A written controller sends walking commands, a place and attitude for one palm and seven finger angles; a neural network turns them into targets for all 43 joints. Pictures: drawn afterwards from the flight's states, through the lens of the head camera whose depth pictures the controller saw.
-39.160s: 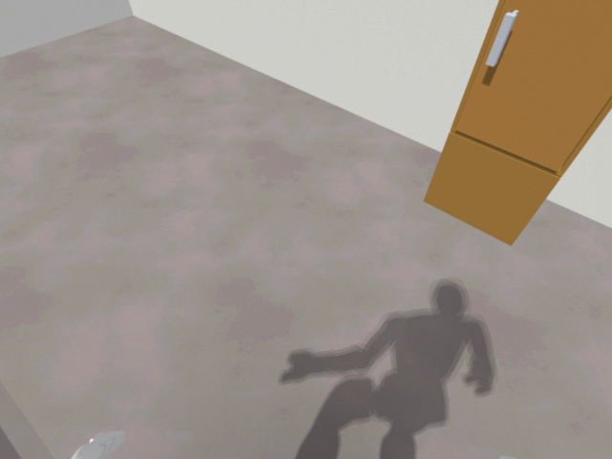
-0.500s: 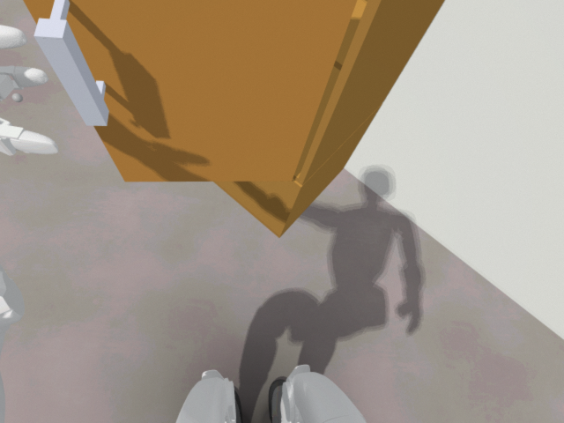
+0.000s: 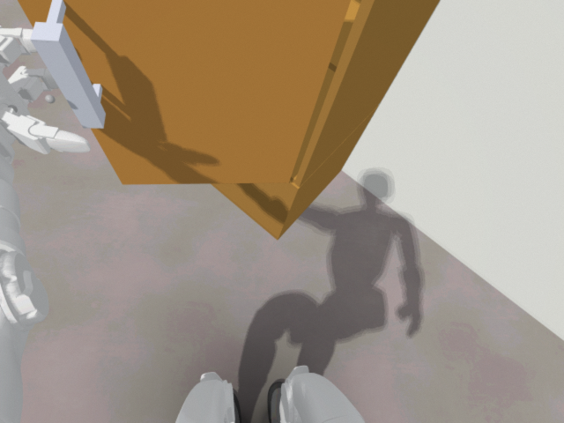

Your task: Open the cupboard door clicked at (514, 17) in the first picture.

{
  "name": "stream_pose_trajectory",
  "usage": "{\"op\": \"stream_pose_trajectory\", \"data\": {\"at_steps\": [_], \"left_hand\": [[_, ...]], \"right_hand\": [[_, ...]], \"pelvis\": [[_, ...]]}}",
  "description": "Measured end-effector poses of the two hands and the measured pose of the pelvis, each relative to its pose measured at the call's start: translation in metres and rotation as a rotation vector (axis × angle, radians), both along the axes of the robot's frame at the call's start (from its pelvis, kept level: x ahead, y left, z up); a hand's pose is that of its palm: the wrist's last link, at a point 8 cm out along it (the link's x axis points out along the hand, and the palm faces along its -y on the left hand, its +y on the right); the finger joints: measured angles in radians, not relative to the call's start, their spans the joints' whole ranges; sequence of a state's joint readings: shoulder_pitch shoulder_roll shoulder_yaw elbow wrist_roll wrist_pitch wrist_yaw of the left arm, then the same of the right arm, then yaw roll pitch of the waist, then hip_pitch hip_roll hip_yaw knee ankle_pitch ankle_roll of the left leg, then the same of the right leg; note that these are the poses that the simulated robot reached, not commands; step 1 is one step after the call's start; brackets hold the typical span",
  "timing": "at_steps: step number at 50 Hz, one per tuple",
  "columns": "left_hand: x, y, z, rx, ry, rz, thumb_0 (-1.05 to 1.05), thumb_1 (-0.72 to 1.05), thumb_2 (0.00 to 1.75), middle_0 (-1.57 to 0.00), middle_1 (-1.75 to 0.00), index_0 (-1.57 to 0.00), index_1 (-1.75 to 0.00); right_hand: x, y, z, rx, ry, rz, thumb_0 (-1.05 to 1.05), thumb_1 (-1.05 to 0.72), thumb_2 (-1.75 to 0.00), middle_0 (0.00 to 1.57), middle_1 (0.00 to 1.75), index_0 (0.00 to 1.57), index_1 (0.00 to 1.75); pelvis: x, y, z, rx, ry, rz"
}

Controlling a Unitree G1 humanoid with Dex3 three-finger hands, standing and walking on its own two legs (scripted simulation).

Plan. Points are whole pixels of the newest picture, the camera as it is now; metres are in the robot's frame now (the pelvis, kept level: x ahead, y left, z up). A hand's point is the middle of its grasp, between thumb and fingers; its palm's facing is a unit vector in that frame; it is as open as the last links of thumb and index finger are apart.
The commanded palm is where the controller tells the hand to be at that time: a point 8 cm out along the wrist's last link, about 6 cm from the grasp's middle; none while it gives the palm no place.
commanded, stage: slide the fingers in behind the handle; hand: left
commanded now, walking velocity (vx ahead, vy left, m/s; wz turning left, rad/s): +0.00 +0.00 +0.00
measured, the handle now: (77, 68) +0.57 +0.22 +0.08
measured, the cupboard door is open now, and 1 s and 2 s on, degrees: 45 45 45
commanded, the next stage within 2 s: close the thumb around the handle in 1.10 s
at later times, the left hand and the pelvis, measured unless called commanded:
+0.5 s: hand (82, 101) +0.51 +0.21 +0.08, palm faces -0.01 -1.00 +0.01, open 14.0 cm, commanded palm +0.49 +0.25 +0.08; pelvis +0.01 -0.01 +0.00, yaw +0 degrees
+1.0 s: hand (93, 101) +0.52 +0.20 +0.08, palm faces +0.01 -1.00 -0.01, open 14.0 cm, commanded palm +0.50 +0.24 +0.08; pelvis +0.00 -0.01 +0.00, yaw +0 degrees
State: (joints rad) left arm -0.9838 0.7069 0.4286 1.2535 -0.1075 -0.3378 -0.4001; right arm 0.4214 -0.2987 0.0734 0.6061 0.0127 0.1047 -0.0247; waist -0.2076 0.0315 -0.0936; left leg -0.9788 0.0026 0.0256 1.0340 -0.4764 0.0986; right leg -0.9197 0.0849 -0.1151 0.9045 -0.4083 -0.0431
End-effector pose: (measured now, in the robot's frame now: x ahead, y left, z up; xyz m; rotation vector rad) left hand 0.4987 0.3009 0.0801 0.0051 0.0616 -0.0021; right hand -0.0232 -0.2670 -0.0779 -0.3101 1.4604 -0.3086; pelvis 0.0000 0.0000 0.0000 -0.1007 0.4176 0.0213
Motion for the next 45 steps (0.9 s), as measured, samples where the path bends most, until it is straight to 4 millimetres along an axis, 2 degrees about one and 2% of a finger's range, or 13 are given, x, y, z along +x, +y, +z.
{"op": "stream_pose_trajectory", "data": {"at_steps": [14, 28, 34, 45], "left_hand": [[0.000, -0.016, -0.002, -0.006, -0.007, -0.003, -0.01, -0.50, 0.30, -0.30, -1.20, -0.30, -1.20], [-0.007, -0.040, 0.000, -0.011, -0.012, 0.003, -0.01, -0.50, 0.30, -0.30, -1.20, -0.30, -1.20], [-0.011, -0.044, -0.001, 0.001, -0.017, 0.010, -0.01, -0.50, 0.30, -0.30, -1.20, -0.30, -1.20], [-0.005, -0.048, 0.000, 0.007, -0.031, 0.010, -0.01, -0.50, 0.30, -0.30, -1.20, -0.30, -1.20]], "right_hand": [[0.013, 0.002, -0.003, 0.031, -0.020, -0.004, 0.00, -0.90, -0.89, 0.20, 0.30, 0.20, 0.30], [0.023, -0.001, -0.008, 0.055, -0.066, 0.002, 0.00, -0.91, -0.89, 0.20, 0.30, 0.20, 0.30], [0.021, -0.003, -0.009, 0.058, -0.075, 0.007, 0.00, -0.91, -0.89, 0.20, 0.30, 0.20, 0.30], [0.007, -0.009, -0.010, 0.042, -0.049, 0.001, 0.00, -0.91, -0.89, 0.20, 0.30, 0.20, 0.30]], "pelvis": [[0.008, -0.003, 0.003, 0.006, -0.005, -0.004], [0.007, -0.007, 0.004, 0.019, -0.027, -0.007], [0.003, -0.009, 0.003, 0.023, -0.034, -0.005], [-0.002, -0.012, -0.001, 0.023, -0.020, -0.004]]}}
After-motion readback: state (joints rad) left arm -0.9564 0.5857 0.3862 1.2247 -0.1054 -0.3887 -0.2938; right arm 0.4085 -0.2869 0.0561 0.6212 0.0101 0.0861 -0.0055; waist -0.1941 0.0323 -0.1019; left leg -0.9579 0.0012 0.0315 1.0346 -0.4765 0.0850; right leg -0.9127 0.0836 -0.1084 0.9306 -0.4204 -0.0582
